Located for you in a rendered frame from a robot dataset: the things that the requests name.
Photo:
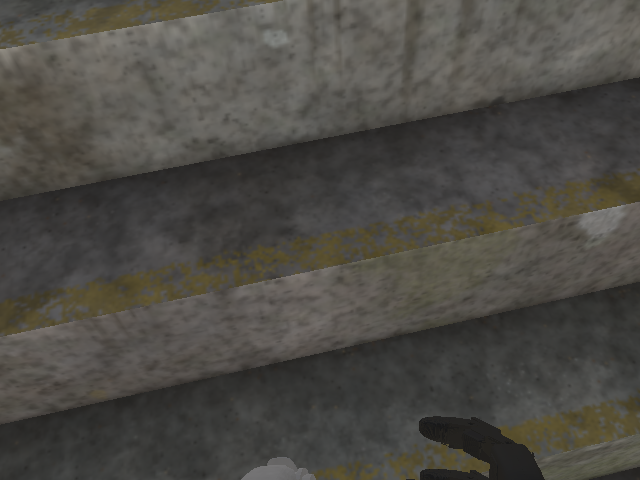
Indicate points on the left robot shin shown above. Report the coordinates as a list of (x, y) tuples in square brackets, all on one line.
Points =
[(282, 461)]

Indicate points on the robot right hand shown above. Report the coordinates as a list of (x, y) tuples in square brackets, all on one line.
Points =
[(508, 460)]

